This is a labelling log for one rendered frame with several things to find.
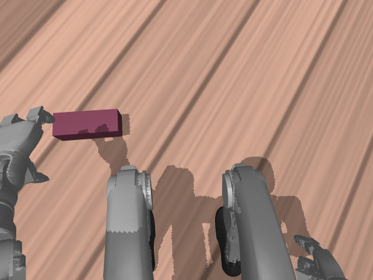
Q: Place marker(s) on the left robot arm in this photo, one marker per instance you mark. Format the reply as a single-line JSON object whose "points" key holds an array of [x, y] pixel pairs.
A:
{"points": [[13, 167]]}

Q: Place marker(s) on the carton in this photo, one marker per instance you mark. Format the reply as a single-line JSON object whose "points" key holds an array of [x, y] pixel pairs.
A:
{"points": [[87, 124]]}

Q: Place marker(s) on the left robot hand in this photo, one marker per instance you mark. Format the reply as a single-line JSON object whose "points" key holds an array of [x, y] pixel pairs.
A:
{"points": [[22, 136]]}

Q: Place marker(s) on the right robot foot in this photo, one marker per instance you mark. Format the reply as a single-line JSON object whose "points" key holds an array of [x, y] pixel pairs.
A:
{"points": [[231, 269]]}

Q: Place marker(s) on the right robot hand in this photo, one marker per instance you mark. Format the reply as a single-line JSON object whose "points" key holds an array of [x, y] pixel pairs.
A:
{"points": [[324, 265]]}

